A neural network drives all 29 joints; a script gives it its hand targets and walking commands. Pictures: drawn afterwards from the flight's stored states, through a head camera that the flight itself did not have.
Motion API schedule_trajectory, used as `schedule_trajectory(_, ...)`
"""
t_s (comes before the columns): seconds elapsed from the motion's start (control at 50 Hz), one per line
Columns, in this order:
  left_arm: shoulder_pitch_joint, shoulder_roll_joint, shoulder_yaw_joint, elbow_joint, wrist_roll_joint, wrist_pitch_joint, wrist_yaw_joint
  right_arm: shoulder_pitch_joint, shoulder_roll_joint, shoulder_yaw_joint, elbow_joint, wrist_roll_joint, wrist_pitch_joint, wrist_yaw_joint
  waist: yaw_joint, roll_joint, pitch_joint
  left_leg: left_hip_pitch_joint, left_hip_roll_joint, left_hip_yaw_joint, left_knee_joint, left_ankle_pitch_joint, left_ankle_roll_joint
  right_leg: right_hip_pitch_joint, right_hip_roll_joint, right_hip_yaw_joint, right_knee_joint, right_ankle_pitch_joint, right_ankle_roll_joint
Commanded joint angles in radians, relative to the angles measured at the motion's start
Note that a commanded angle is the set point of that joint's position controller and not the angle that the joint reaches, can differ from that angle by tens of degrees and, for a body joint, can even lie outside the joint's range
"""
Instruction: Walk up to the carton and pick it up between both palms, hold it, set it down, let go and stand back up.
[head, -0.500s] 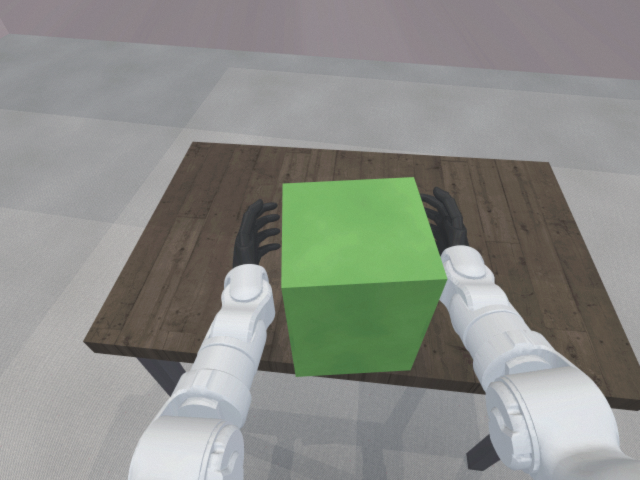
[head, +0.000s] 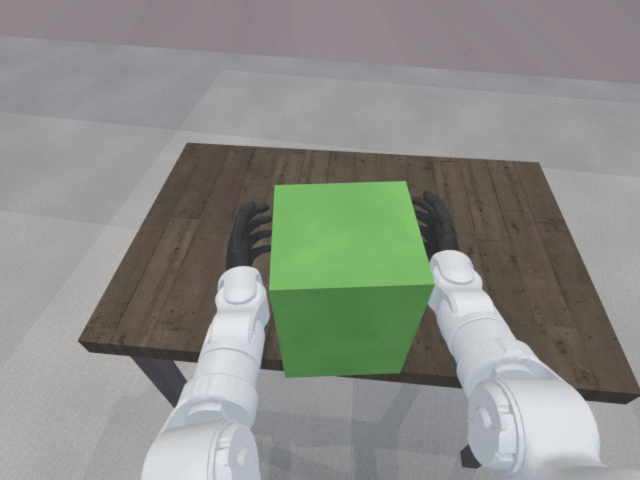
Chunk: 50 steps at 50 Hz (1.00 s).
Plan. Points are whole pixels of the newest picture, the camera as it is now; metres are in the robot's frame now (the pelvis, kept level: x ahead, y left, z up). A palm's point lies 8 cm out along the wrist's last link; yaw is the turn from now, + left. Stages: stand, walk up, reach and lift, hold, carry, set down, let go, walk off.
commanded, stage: reach and lift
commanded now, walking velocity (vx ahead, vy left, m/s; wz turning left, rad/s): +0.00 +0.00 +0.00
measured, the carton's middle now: (341, 285) +0.37 +0.04 +0.02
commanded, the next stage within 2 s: none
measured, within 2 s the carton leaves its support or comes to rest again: leaves its support in 0.14 s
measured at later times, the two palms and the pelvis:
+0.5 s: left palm (236, 251) +0.35 +0.17 +0.10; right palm (446, 246) +0.39 -0.09 +0.10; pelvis -0.02 +0.00 +0.00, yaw +0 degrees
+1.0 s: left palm (233, 227) +0.35 +0.17 +0.14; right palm (460, 230) +0.38 -0.09 +0.14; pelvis -0.02 +0.00 +0.00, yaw +0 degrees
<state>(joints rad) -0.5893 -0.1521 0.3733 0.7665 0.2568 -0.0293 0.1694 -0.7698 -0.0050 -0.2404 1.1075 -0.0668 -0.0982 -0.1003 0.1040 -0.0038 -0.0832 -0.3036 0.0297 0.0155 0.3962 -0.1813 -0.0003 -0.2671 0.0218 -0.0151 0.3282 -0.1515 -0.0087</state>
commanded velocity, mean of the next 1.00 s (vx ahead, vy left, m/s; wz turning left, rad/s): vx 0.00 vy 0.00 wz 0.00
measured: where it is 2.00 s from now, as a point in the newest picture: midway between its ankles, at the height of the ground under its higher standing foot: outside the picture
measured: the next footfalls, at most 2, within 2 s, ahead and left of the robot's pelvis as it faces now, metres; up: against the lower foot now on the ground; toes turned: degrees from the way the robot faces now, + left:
none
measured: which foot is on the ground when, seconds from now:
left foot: down 0.00-1.00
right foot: down 0.00-1.00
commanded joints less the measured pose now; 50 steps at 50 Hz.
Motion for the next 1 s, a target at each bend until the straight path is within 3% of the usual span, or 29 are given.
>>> schedule_trajectory(0.0, -0.559, -0.572, -0.345, -0.112, 0.057, -0.002, -0.149, -0.488, 0.636, 0.282, -0.208, -0.097, -0.06, 0.132, -0.029, -0.028, -0.452, 0.25, -0.026, 0.037, 0.005, 0.446, -0.067, 0.264, 0.054, -0.047, -0.027, 0.27, 0.008)
schedule_trajectory(0.02, -0.568, -0.572, -0.346, -0.123, 0.055, 0.003, -0.146, -0.507, 0.638, 0.293, -0.22, -0.091, -0.059, 0.133, -0.016, -0.031, -0.46, 0.255, -0.024, 0.038, 0.005, 0.449, -0.066, 0.262, 0.053, -0.048, -0.028, 0.263, 0.008)
schedule_trajectory(0.08, -0.633, -0.605, -0.402, -0.153, 0.023, 0.016, -0.134, -0.545, 0.638, 0.306, -0.239, -0.072, -0.057, 0.13, -0.033, -0.015, -0.504, 0.288, -0.016, 0.027, 0.01, 0.433, -0.074, 0.232, 0.053, -0.055, -0.038, 0.223, -0.001)
schedule_trajectory(0.24, -0.731, -0.6, -0.411, -0.151, 0.003, 0.102, -0.128, -0.654, 0.624, 0.285, -0.269, -0.053, -0.009, 0.13, -0.046, -0.026, -0.443, 0.264, -0.019, 0.024, -0.039, 0.235, -0.06, 0.209, 0.044, -0.054, -0.065, 0.079, -0.009)
schedule_trajectory(0.32, -0.795, -0.607, -0.447, -0.177, -0.038, 0.109, -0.123, -0.729, 0.661, 0.305, -0.342, -0.044, 0.001, 0.127, -0.048, -0.044, -0.518, 0.263, -0.024, 0.023, -0.032, 0.217, -0.051, 0.217, 0.037, -0.049, -0.055, 0.096, 0.003)
schedule_trajectory(0.44, -0.754, -0.593, -0.455, -0.159, -0.035, 0.166, -0.127, -0.674, 0.647, 0.315, -0.286, -0.011, 0.053, 0.117, -0.065, -0.029, -0.45, 0.297, -0.028, 0.016, -0.046, 0.21, -0.053, 0.232, 0.036, -0.046, -0.069, 0.09, 0.006)
schedule_trajectory(0.5, -0.731, -0.582, -0.445, -0.179, -0.029, 0.211, -0.139, -0.691, 0.629, 0.323, -0.306, 0.013, 0.068, 0.11, -0.056, -0.024, -0.413, 0.307, -0.031, 0.014, -0.054, 0.235, -0.051, 0.267, 0.037, -0.046, -0.07, 0.109, 0.011)
schedule_trajectory(0.62, -0.719, -0.608, -0.524, -0.276, -0.076, 0.274, -0.165, -0.734, 0.665, 0.407, -0.438, 0.092, 0.09, 0.075, -0.083, -0.043, -0.454, 0.336, -0.044, 0.0, -0.026, 0.347, -0.053, 0.344, 0.042, -0.04, -0.053, 0.272, 0.037)
schedule_trajectory(0.7, -0.671, -0.597, -0.541, -0.291, -0.071, 0.328, -0.19, -0.702, 0.666, 0.44, -0.463, 0.138, 0.115, 0.05, -0.099, -0.033, -0.429, 0.331, -0.051, -0.004, -0.025, 0.333, -0.048, 0.381, 0.034, -0.03, -0.043, 0.34, 0.051)
schedule_trajectory(0.82, -0.644, -0.561, -0.475, -0.264, -0.023, 0.412, -0.235, -0.728, 0.632, 0.414, -0.462, 0.154, 0.144, 0.032, -0.101, -0.031, -0.298, 0.3, -0.055, 0.004, -0.063, 0.218, -0.033, 0.364, 0.026, -0.041, -0.056, 0.25, 0.059)
schedule_trajectory(0.92, -0.73, -0.586, -0.553, -0.364, -0.075, 0.434, -0.241, -0.809, 0.662, 0.447, -0.571, 0.197, 0.154, 0.014, -0.132, -0.005, -0.381, 0.307, -0.063, -0.009, -0.04, 0.248, -0.039, 0.385, 0.026, -0.039, -0.036, 0.313, 0.064)
schedule_trajectory(0.98, -0.745, -0.591, -0.581, -0.381, -0.08, 0.449, -0.239, -0.837, 0.662, 0.463, -0.613, 0.214, 0.163, 0.008, -0.141, 0.014, -0.418, 0.323, -0.064, -0.013, -0.033, 0.246, -0.042, 0.38, 0.029, -0.041, -0.036, 0.286, 0.061)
